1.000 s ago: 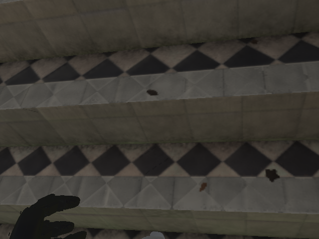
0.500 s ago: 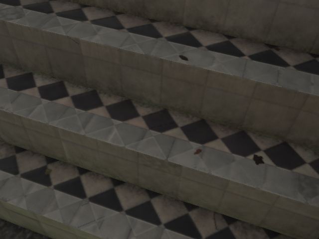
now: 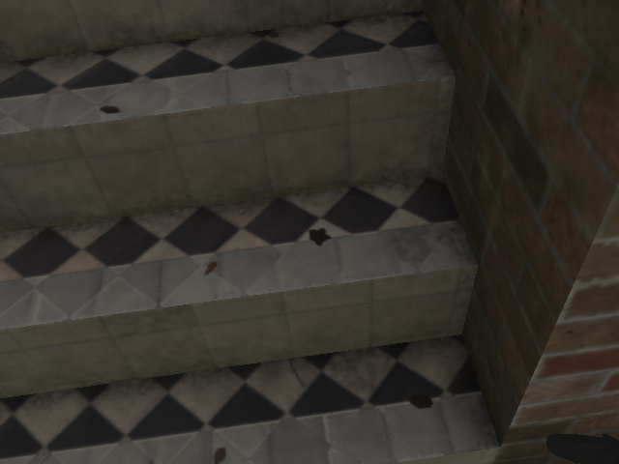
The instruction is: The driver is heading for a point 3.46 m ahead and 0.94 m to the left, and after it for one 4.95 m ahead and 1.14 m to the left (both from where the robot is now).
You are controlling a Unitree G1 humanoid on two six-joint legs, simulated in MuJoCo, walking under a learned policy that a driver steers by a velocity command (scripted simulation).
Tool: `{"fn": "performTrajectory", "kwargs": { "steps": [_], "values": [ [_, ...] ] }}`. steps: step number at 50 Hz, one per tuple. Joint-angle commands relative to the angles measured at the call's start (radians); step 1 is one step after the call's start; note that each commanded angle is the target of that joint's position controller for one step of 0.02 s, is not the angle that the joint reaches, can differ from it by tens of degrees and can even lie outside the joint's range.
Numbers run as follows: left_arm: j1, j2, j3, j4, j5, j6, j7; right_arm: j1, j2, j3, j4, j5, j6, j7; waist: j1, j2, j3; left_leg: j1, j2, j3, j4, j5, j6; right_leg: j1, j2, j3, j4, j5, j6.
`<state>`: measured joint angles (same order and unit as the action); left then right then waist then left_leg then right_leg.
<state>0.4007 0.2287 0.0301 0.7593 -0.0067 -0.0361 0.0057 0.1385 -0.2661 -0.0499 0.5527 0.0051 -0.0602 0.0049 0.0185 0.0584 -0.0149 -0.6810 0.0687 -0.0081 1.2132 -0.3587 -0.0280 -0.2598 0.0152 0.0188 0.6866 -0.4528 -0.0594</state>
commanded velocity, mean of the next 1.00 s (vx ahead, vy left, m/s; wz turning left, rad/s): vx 0.77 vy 0.31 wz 0.41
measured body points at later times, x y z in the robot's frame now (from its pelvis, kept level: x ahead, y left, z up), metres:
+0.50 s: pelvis +0.15 +0.11 +0.02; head +0.18 +0.11 +0.46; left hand +0.41 +0.34 -0.01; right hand +0.20 -0.16 -0.10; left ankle +0.13 +0.16 -0.72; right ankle +0.17 -0.02 -0.54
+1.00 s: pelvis +0.34 +0.20 +0.04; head +0.42 +0.26 +0.47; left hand +0.16 +0.39 -0.11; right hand +0.68 +0.34 +0.09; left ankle +0.34 +0.37 -0.51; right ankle +0.27 +0.03 -0.71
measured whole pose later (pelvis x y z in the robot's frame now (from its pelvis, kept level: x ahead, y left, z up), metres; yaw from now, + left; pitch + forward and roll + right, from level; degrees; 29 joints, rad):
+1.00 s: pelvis +0.34 +0.20 +0.04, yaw +31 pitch +5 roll +2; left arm 0.39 0.21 -0.01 0.94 -0.01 -0.03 0.09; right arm -0.29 -0.07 0.18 0.18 -0.04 -0.05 0.04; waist 0.07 -0.05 0.14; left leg -1.07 0.04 0.01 1.64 -0.72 -0.05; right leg 0.02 -0.06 -0.05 0.21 -0.20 -0.03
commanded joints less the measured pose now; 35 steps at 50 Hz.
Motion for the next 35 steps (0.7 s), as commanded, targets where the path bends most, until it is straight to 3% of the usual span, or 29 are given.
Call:
{"fn": "performTrajectory", "kwargs": {
  "steps": [1,2,3,5,7,9,10,11,12,13,14,15,16,17,18,19,20,22,23,25,26,27,28,30,31,32,33,34,35],
  "values": [
    [-0.131,0.241,0.055,-0.131,0.025,-0.04,0.047,-0.08,-0.108,-0.03,-0.111,-0.042,0.013,0.007,-0.04,0.018,0.18,-0.224,0.027,-0.012,-0.045,0.24,-0.012,0.057,-0.351,0.497,-0.453,0.492,-0.142],
    [-0.09,0.253,0.061,-0.106,0.019,-0.043,0.066,-0.046,-0.059,-0.013,-0.092,-0.066,0.044,0.013,-0.034,-0.019,0.103,-0.187,0.028,-0.02,-0.039,0.231,-0.006,0.113,-0.34,0.36,-0.355,0.864,-0.11],
    [-0.053,0.253,0.068,-0.085,0.007,-0.047,0.08,-0.047,-0.033,-0.001,-0.104,-0.068,0.066,0.022,-0.019,-0.058,0.037,-0.165,0.023,-0.024,-0.036,0.225,0.004,0.17,-0.308,0.25,-0.301,0.975,-0.079],
    [-0.053,0.231,0.064,-0.065,0.022,-0.039,0.092,-0.112,-0.027,0.009,-0.137,-0.038,0.087,0.044,-0.016,-0.159,-0.038,-0.108,0.011,-0.006,-0.073,0.252,0.006,0.196,-0.261,0.124,-0.32,0.843,-0.055],
    [-0.094,0.223,0.063,-0.059,0.021,-0.035,0.103,-0.042,-0.036,0.004,-0.135,-0.023,0.104,0.049,-0.067,-0.244,-0.068,0.002,-0.017,0.032,0.008,0.178,-0.001,0.194,-0.274,0.061,-0.31,0.942,-0.039],
    [-0.128,0.24,0.07,-0.072,0.016,-0.021,0.1,0.013,-0.06,-0.002,-0.129,-0.011,0.131,0.064,-0.118,-0.228,-0.052,0.083,-0.029,0.047,-0.008,0.101,0.026,0.185,-0.273,-0.001,-0.31,1.034,-0.021],
    [-0.196,0.256,0.074,-0.092,0.009,-0.015,0.092,0.062,-0.068,-0.008,-0.117,-0.003,0.14,0.061,-0.161,-0.245,-0.047,0.19,-0.036,0.078,-0.096,0.057,0.044,0.148,-0.249,-0.059,-0.283,1.142,-0.011],
    [-0.22,0.293,0.091,-0.101,0.0,-0.016,0.092,0.073,-0.076,-0.012,-0.117,-0.005,0.145,0.053,-0.182,-0.283,-0.039,0.249,-0.044,0.11,-0.171,0.011,0.063,0.147,-0.263,-0.081,-0.255,1.327,-0.015],
    [-0.234,0.304,0.096,-0.103,-0.004,-0.014,0.099,0.083,-0.091,-0.02,-0.132,-0.003,0.158,0.051,-0.2,-0.31,-0.065,0.291,-0.06,0.123,-0.238,-0.052,0.072,0.189,-0.289,-0.071,-0.184,1.507,-0.028],
    [-0.268,0.322,0.1,-0.108,0.004,-0.011,0.1,0.162,-0.119,-0.032,-0.127,0.008,0.16,0.044,-0.231,-0.328,-0.09,0.344,-0.066,0.135,-0.318,-0.083,0.087,0.233,-0.309,-0.064,-0.072,1.618,-0.05],
    [-0.304,0.297,0.094,-0.113,0.007,-0.009,0.098,0.26,-0.149,-0.044,-0.1,0.014,0.15,0.049,-0.264,-0.313,-0.111,0.386,-0.068,0.139,-0.494,-0.035,0.127,0.285,-0.287,-0.057,0.09,1.568,-0.061],
    [-0.42,0.257,0.073,-0.145,-0.014,-0.011,0.107,0.392,-0.145,-0.052,-0.04,0.004,0.129,0.057,-0.347,-0.211,-0.079,0.502,-0.108,0.194,-0.809,0.243,0.18,0.209,-0.182,-0.103,0.39,1.326,-0.032],
    [-0.399,0.17,0.046,-0.178,-0.003,-0.001,0.109,0.348,-0.105,-0.043,0.016,0.017,0.098,0.075,-0.279,0.035,0.1,0.534,-0.092,0.077,-0.994,0.318,0.241,-0.074,-0.074,-0.083,0.607,0.341,-0.047],
    [-0.425,0.013,0.006,-0.262,0.038,-0.021,0.091,0.334,-0.095,-0.015,0.019,0.019,0.06,0.089,-0.166,0.254,0.182,0.575,-0.033,-0.113,-0.678,0.839,0.321,-0.47,0.062,-0.079,1.067,-0.219,-0.018],
    [-0.299,0.027,-0.001,-0.291,0.036,-0.043,0.089,0.268,-0.182,-0.035,-0.03,0.002,0.034,0.087,-0.052,0.31,0.029,0.607,0.127,-0.582,-0.855,0.652,0.498,-0.557,0.104,0.044,1.108,-0.198,0.006],
    [-0.282,0.107,0.01,-0.27,0.022,-0.056,0.079,0.245,-0.2,-0.047,-0.058,-0.023,0.032,0.072,-0.067,0.197,0.029,0.635,0.173,-0.687,-0.95,0.246,0.515,-0.625,0.056,0.059,1.066,-0.104,0.033],
    [-0.317,0.145,0.026,-0.27,0.015,-0.068,0.063,0.247,-0.177,-0.054,-0.061,0.001,0.033,0.059,-0.069,0.077,0.074,0.619,0.149,-0.648,-0.951,0.079,0.457,-0.655,0.011,0.055,0.982,-0.031,0.04],
    [-0.327,0.138,0.027,-0.267,0.036,-0.067,0.056,0.148,-0.181,-0.039,-0.117,-0.017,0.059,0.029,-0.028,-0.047,0.054,0.425,0.103,-0.572,-0.926,0.174,0.401,-0.53,0.01,0.033,0.971,0.002,0.069],
    [-0.358,0.145,0.032,-0.273,0.026,-0.059,0.051,0.139,-0.16,-0.027,-0.12,-0.022,0.043,0.013,-0.023,-0.068,0.06,0.368,0.098,-0.532,-0.911,0.293,0.383,-0.48,0.017,0.012,0.985,0.031,0.078],
    [-0.363,0.105,0.003,-0.281,0.043,-0.04,0.069,0.195,-0.159,-0.014,-0.104,-0.016,0.037,0.008,-0.038,-0.122,0.017,0.408,0.084,-0.484,-0.895,0.338,0.373,-0.485,0.005,-0.011,0.892,0.066,0.097],
    [-0.394,0.088,0.0,-0.289,0.038,-0.037,0.07,0.247,-0.141,-0.007,-0.071,0.002,0.024,0.01,-0.065,-0.071,0.003,0.451,0.071,-0.481,-0.9,0.274,0.372,-0.508,0.022,-0.021,0.867,0.106,0.101],
    [-0.409,0.059,-0.011,-0.298,0.029,-0.032,0.072,0.24,-0.13,0.0,-0.062,0.002,0.021,0.014,-0.063,-0.005,0.017,0.473,0.061,-0.472,-0.901,0.289,0.373,-0.513,0.027,-0.039,0.842,0.108,0.102],
    [-0.426,0.053,-0.014,-0.308,0.019,-0.032,0.075,0.247,-0.109,0.008,-0.059,0.002,0.024,0.011,-0.064,0.015,0.03,0.491,0.042,-0.449,-0.896,0.307,0.354,-0.501,0.022,-0.042,0.737,0.117,0.105],
    [-0.464,0.023,-0.026,-0.326,0.029,-0.032,0.075,0.226,-0.103,0.015,-0.077,-0.018,0.035,0.012,-0.078,0.074,0.031,0.565,0.049,-0.466,-0.877,0.485,0.348,-0.533,0.037,-0.064,0.753,0.086,0.104],
    [-0.492,0.016,-0.031,-0.344,0.04,-0.038,0.078,0.255,-0.117,0.009,-0.064,-0.014,0.043,0.0,-0.091,0.081,0.012,0.666,0.057,-0.489,-0.862,0.583,0.344,-0.604,0.036,-0.069,0.775,0.049,0.104],
    [-0.49,0.038,-0.015,-0.348,0.033,-0.05,0.067,0.25,-0.12,0.001,-0.04,0.002,0.036,-0.015,-0.061,0.108,0.0,0.755,0.031,-0.428,-0.814,0.843,0.302,-0.596,0.039,-0.089,0.656,0.02,0.09],
    [-0.54,0.039,-0.013,-0.359,0.054,-0.062,0.06,0.254,-0.119,-0.003,-0.024,0.012,0.038,-0.019,-0.052,0.082,-0.006,0.823,-0.02,-0.363,-0.736,1.225,0.254,-0.579,0.07,-0.147,0.595,-0.027,0.077],
    [-0.499,0.049,-0.007,-0.362,0.054,-0.069,0.059,0.144,-0.135,-0.011,-0.051,0.001,0.043,-0.02,0.023,0.061,-0.063,0.784,-0.083,-0.281,-0.629,1.577,0.182,-0.382,0.082,-0.173,0.388,-0.015,0.053],
    [-0.381,0.111,0.023,-0.354,0.035,-0.064,0.071,0.01,-0.164,-0.025,-0.096,-0.015,0.035,-0.025,0.114,0.116,-0.116,0.726,-0.081,-0.349,-0.463,1.773,0.129,-0.17,0.046,-0.109,0.135,0.048,0.036]
  ]
}}
Velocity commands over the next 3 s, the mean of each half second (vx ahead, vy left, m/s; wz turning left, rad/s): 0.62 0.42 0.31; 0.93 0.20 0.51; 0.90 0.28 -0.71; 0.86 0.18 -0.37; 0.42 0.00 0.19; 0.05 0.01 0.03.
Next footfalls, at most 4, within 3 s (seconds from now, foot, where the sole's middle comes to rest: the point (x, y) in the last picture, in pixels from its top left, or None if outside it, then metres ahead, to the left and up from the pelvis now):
0.32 left None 0.17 0.17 -0.76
0.76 right None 0.31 0.05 -0.76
0.98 left None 0.36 0.40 -0.53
1.36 right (208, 430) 0.48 0.26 -0.52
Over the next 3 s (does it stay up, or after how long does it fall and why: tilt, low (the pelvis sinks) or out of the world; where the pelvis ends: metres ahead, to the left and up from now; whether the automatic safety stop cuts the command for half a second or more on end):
stays up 0.65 0.16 0.46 its command is cut before an obstacle after 0.0 s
